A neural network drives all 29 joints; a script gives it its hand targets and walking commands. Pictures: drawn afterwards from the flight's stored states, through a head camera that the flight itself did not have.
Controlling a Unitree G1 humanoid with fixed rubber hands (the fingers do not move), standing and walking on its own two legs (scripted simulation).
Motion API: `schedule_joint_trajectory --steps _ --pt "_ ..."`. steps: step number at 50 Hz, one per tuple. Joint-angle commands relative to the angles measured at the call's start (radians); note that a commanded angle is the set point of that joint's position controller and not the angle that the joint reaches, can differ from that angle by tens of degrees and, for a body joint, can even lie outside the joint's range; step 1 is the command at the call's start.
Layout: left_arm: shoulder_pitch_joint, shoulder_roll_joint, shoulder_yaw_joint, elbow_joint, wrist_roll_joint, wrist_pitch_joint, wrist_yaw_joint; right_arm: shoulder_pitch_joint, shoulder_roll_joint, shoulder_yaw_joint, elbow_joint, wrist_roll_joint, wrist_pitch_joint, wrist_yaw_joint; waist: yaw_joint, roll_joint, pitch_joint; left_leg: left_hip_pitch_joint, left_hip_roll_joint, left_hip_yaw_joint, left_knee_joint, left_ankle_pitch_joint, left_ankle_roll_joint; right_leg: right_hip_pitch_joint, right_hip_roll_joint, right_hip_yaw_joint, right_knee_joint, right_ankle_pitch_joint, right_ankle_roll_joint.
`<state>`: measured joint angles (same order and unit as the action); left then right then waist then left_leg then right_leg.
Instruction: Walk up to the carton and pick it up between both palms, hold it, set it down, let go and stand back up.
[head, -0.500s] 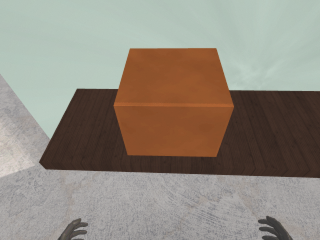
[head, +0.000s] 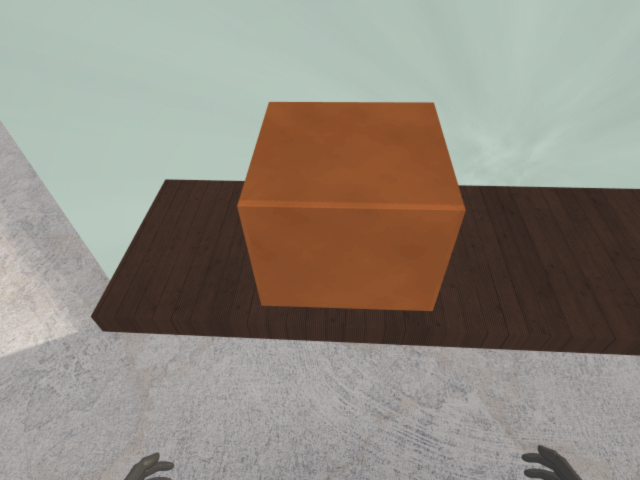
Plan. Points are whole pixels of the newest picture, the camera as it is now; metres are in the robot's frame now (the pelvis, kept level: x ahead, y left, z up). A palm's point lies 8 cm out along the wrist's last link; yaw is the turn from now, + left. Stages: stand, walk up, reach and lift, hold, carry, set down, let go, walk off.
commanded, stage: walk up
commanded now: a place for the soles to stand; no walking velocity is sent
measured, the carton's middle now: (348, 203) +0.53 -0.01 +0.04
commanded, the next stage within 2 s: reach and lift in 0.38 s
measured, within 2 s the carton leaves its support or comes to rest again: neither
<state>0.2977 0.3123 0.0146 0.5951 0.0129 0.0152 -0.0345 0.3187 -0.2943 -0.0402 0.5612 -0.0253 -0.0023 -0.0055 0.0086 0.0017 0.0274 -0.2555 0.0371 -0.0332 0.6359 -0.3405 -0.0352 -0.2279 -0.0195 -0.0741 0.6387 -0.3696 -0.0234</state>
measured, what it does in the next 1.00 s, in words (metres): stands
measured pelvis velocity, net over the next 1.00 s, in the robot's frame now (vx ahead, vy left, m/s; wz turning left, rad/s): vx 0.00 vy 0.01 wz -0.06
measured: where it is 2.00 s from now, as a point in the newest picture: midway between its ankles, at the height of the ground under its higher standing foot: outside the picture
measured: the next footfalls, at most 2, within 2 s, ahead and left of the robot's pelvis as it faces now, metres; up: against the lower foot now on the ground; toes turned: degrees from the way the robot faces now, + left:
none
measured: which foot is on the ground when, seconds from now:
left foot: down 0.00-1.00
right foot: down 0.00-1.00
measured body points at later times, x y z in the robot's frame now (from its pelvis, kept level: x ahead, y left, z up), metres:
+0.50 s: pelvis -0.01 +0.00 +0.00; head +0.00 +0.01 +0.45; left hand +0.14 +0.28 -0.09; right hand +0.14 -0.27 -0.09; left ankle +0.00 +0.15 -0.72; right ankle -0.01 -0.11 -0.72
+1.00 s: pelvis +0.00 +0.01 +0.02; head -0.01 +0.02 +0.47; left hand +0.22 +0.25 -0.03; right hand +0.19 -0.25 -0.02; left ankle +0.00 +0.15 -0.72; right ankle -0.01 -0.11 -0.72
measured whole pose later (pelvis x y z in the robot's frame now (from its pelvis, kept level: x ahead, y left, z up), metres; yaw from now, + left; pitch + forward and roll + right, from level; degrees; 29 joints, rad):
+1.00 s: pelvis +0.00 +0.01 +0.02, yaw -4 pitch -3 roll +0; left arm 0.14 0.22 0.04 0.46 -0.06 0.09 0.07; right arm 0.10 -0.28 -0.07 0.70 0.05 -0.20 0.11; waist 0.02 -0.02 0.01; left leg -0.11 0.04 0.04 0.39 -0.22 -0.03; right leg -0.11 -0.01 -0.01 0.39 -0.23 0.00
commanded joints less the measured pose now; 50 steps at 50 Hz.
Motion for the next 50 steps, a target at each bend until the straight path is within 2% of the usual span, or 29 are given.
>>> schedule_joint_trajectory --steps 1,3,5,6,8,10,11,12,14,16,18,19,20,21,24,26,27,28,32,33,35,37,40,43,50 --pt "-0.037 0.117 0.034 -0.078 0.000 -0.011 0.003 0.017 -0.132 -0.036 -0.075 -0.001 -0.034 -0.005 -0.011 0.001 -0.001 0.057 0.053 -0.095 -0.131 0.200 0.089 -0.092 -0.064 0.086 -0.109 0.188 -0.036" --pt "-0.018 0.101 0.033 -0.079 0.015 -0.012 0.000 0.035 -0.176 -0.049 -0.065 0.001 -0.032 -0.005 -0.010 0.062 -0.048 0.041 0.129 -0.191 -0.173 0.192 0.147 -0.042 -0.032 0.065 -0.031 0.158 -0.008" --pt "-0.012 0.097 0.035 -0.082 0.015 -0.013 -0.002 0.011 -0.174 -0.048 -0.072 0.001 -0.023 -0.006 0.000 0.074 -0.007 -0.012 0.140 -0.203 -0.189 0.152 0.159 -0.032 -0.029 0.072 -0.047 0.107 -0.006" --pt "0.004 0.099 0.037 -0.077 0.013 -0.016 -0.002 -0.011 -0.171 -0.046 -0.078 0.002 -0.020 -0.005 0.012 0.091 0.006 -0.053 0.122 -0.178 -0.184 0.134 0.148 -0.011 -0.035 0.082 -0.070 0.113 -0.011" --pt "0.020 0.119 0.045 -0.069 0.011 -0.023 -0.002 -0.024 -0.137 -0.033 -0.087 0.002 -0.016 -0.001 0.016 0.029 0.030 -0.103 0.062 -0.102 -0.131 0.109 0.104 0.021 -0.061 0.115 -0.127 0.136 -0.033" --pt "0.023 0.155 0.052 -0.062 0.000 -0.025 0.003 -0.020 -0.093 -0.022 -0.089 0.001 -0.015 0.001 0.015 -0.054 0.013 -0.069 -0.011 -0.013 -0.024 0.090 0.059 -0.004 -0.136 0.193 -0.214 0.129 -0.080" --pt "0.011 0.161 0.049 -0.062 -0.002 -0.024 0.006 -0.011 -0.088 -0.022 -0.091 0.000 -0.015 0.001 0.008 -0.073 0.016 -0.051 -0.025 0.009 -0.004 0.069 0.048 -0.029 -0.168 0.218 -0.238 0.127 -0.103" --pt "-0.011 0.161 0.047 -0.063 -0.002 -0.020 0.008 0.007 -0.089 -0.022 -0.087 0.000 -0.017 -0.001 -0.004 -0.064 0.022 -0.028 -0.023 0.011 -0.025 0.068 0.047 -0.054 -0.179 0.214 -0.234 0.138 -0.112" --pt "-0.028 0.144 0.039 -0.066 -0.004 -0.015 0.007 0.017 -0.100 -0.026 -0.085 -0.001 -0.025 -0.003 -0.015 -0.046 0.013 0.026 0.002 -0.030 -0.083 0.115 0.063 -0.093 -0.137 0.158 -0.190 0.157 -0.081" --pt "-0.019 0.120 0.034 -0.069 0.003 -0.013 0.004 0.026 -0.142 -0.036 -0.081 -0.001 -0.032 -0.004 -0.009 0.014 -0.015 0.038 0.060 -0.118 -0.126 0.208 0.099 -0.072 -0.062 0.080 -0.096 0.181 -0.034" --pt "-0.006 0.104 0.032 -0.072 0.013 -0.012 0.002 0.036 -0.175 -0.046 -0.074 0.000 -0.029 -0.005 -0.007 0.051 -0.034 0.009 0.116 -0.184 -0.165 0.184 0.139 -0.034 -0.041 0.065 -0.037 0.158 -0.011" --pt "0.001 0.102 0.032 -0.072 0.013 -0.012 0.001 0.028 -0.177 -0.046 -0.075 0.002 -0.025 -0.005 -0.003 0.074 -0.028 -0.016 0.123 -0.198 -0.180 0.154 0.149 -0.025 -0.038 0.068 -0.037 0.133 -0.010" --pt "-0.327 0.143 0.067 -0.148 -0.001 0.119 0.034 -0.346 -0.053 -0.114 0.183 -0.094 -0.196 0.014 -0.016 0.077 0.022 -0.130 0.027 0.099 -0.064 0.075 0.044 -0.128 0.012 0.018 -0.050 0.015 -0.053" --pt "-0.263 0.104 0.041 -0.170 -0.008 0.181 0.054 -0.288 -0.077 -0.124 0.238 -0.087 -0.259 0.037 -0.032 0.037 0.056 -0.076 0.013 0.094 -0.069 0.076 0.033 -0.121 0.003 0.012 -0.072 0.066 -0.041" --pt "-0.201 0.096 0.062 -0.223 -0.014 0.214 0.048 -0.240 -0.109 -0.096 0.231 -0.046 -0.314 0.042 -0.027 -0.054 -0.044 0.083 -0.018 0.075 -0.079 0.192 0.032 -0.079 0.002 0.012 -0.128 0.235 0.003" --pt "-0.138 0.097 0.097 -0.228 -0.003 0.206 0.047 -0.208 -0.120 -0.071 0.233 -0.014 -0.319 0.042 -0.014 -0.048 -0.104 0.173 -0.047 0.079 -0.137 0.284 0.035 0.030 0.013 0.023 -0.177 0.398 0.021" --pt "-0.114 0.095 0.110 -0.228 -0.002 0.199 0.049 -0.204 -0.122 -0.059 0.214 0.001 -0.321 0.043 -0.009 -0.057 -0.114 0.183 -0.058 0.079 -0.161 0.304 0.034 0.078 0.020 0.028 -0.198 0.431 0.027" --pt "-0.095 0.081 0.113 -0.208 0.002 0.194 0.052 -0.202 -0.128 -0.058 0.215 0.008 -0.315 0.047 -0.007 -0.056 -0.099 0.189 -0.065 0.079 -0.191 0.309 0.030 0.096 0.027 0.029 -0.219 0.423 0.029" --pt "-0.133 0.060 0.105 -0.158 -0.010 0.181 0.054 -0.236 -0.087 -0.039 0.140 0.010 -0.270 0.053 0.007 -0.048 0.007 0.157 -0.082 0.100 -0.268 0.210 0.030 0.105 0.025 0.048 -0.303 0.261 0.025" --pt "-0.160 0.059 0.101 -0.175 -0.013 0.173 0.057 -0.244 -0.080 -0.043 0.111 0.012 -0.259 0.057 0.015 -0.024 0.017 0.150 -0.079 0.101 -0.284 0.187 0.026 0.096 0.028 0.045 -0.313 0.212 0.019" --pt "-0.218 0.059 0.098 -0.185 -0.020 0.159 0.066 -0.274 -0.072 -0.052 0.064 0.010 -0.235 0.065 0.016 -0.013 0.027 0.137 -0.070 0.108 -0.308 0.113 0.032 0.069 0.026 0.047 -0.332 0.104 0.013" --pt "-0.261 0.043 0.084 -0.213 -0.028 0.142 0.081 -0.288 -0.074 -0.061 0.040 0.020 -0.213 0.080 0.019 0.023 0.025 0.132 -0.056 0.103 -0.326 0.067 0.029 0.055 0.029 0.042 -0.329 0.050 0.004" --pt "-0.291 0.026 0.059 -0.227 -0.055 0.112 0.096 -0.299 -0.094 -0.077 0.019 0.031 -0.202 0.095 0.004 0.012 -0.008 0.145 -0.045 0.100 -0.324 0.054 0.030 0.028 0.030 0.042 -0.326 0.054 0.004" --pt "-0.293 0.019 0.048 -0.233 -0.067 0.089 0.104 -0.304 -0.112 -0.081 0.025 0.046 -0.200 0.104 0.003 0.005 -0.025 0.155 -0.042 0.095 -0.320 0.079 0.022 0.021 0.033 0.042 -0.326 0.081 0.001" --pt "-0.220 -0.016 0.062 -0.244 -0.070 0.033 0.100 -0.290 -0.165 -0.060 0.057 0.117 -0.244 0.117 0.009 -0.040 -0.087 0.242 -0.051 0.081 -0.288 0.336 0.000 0.051 0.051 0.045 -0.344 0.292 0.005"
